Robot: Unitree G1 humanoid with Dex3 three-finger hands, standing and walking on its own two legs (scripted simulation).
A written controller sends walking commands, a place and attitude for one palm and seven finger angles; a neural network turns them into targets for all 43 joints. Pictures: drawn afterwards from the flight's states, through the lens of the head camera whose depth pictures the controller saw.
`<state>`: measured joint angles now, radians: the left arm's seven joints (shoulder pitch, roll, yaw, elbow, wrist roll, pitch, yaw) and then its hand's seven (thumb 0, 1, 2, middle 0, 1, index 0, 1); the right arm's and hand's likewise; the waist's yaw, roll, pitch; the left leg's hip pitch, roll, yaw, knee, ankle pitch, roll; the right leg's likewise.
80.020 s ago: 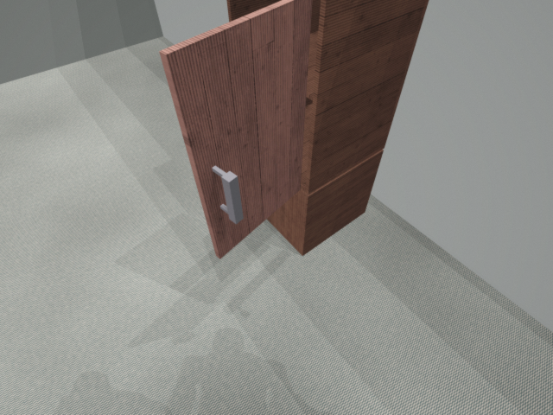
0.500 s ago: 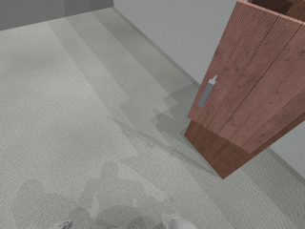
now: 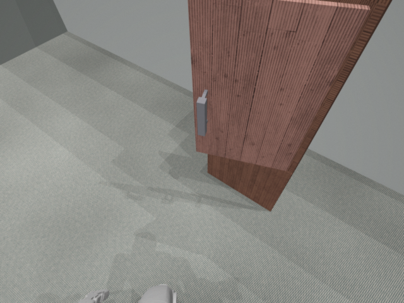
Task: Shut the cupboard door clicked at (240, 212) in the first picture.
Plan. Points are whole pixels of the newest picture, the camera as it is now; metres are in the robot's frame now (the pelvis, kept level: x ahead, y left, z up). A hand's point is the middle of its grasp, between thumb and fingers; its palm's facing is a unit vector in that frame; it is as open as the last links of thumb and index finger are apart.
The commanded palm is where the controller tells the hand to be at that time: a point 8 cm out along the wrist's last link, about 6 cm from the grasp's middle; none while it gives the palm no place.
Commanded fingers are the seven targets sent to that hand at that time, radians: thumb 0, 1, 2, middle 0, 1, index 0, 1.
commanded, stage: turn to face it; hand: left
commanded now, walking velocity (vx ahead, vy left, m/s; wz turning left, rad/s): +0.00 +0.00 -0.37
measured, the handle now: (203, 113) +0.65 +0.03 -0.09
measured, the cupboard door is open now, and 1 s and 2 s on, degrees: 21 21 21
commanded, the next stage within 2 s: take the last steps up to it in 0.30 s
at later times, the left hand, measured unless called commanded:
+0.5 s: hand (125, 294) +0.15 +0.19 -0.17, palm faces -0.19 -0.95 -0.25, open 7.4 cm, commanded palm none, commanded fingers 0.00 0.90 0.90 -0.20 -0.30 -0.20 -0.30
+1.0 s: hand (153, 264) +0.22 +0.13 -0.17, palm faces -0.24 -0.95 -0.18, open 7.4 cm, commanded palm none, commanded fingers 0.00 0.90 0.90 -0.20 -0.30 -0.20 -0.30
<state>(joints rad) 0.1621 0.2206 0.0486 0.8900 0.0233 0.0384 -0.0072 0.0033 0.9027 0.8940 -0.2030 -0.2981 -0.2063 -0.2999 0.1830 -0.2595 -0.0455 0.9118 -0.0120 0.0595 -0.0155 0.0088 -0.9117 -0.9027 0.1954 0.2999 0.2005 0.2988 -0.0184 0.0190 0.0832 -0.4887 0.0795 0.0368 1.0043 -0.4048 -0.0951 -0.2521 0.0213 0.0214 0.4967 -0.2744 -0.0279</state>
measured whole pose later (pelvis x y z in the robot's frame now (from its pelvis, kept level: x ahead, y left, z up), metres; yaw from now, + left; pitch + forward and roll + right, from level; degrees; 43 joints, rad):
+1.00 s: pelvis +0.12 -0.03 +0.00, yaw -14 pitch +0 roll +0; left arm 0.20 0.19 0.05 1.03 0.02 0.02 -0.02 0.01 0.91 0.89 -0.20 -0.30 -0.20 -0.30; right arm 0.35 -0.15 0.01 1.05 -0.03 -0.02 -0.03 0.00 -0.91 -0.90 0.20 0.30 0.20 0.30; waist -0.03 -0.02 0.05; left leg -0.17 0.07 0.11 0.44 -0.28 -0.02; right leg -0.39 -0.03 -0.05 0.77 -0.36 -0.01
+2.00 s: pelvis +0.11 -0.03 +0.00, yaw -14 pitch -2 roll +0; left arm 0.28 0.19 -0.01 1.07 0.02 -0.02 0.03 0.00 0.90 0.89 -0.20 -0.30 -0.21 -0.30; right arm 0.27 -0.21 -0.01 1.03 -0.01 0.00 -0.01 0.01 -0.91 -0.90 0.20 0.30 0.20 0.30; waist -0.01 0.01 0.03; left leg -0.22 0.00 0.05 0.50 -0.24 0.02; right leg -0.24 -0.02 0.00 0.52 -0.25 0.01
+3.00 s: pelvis +0.15 -0.05 +0.00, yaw -14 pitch -1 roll +0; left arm 0.33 0.14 -0.01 1.10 0.01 -0.02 0.04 0.00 0.91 0.89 -0.20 -0.30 -0.20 -0.30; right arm 0.24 -0.14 0.00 1.13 0.00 -0.01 -0.04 0.01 -0.93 -0.90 0.20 0.30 0.20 0.30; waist 0.01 -0.03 0.05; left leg -0.17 0.02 0.05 0.47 -0.29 -0.01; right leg -0.19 0.00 0.00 0.49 -0.29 0.00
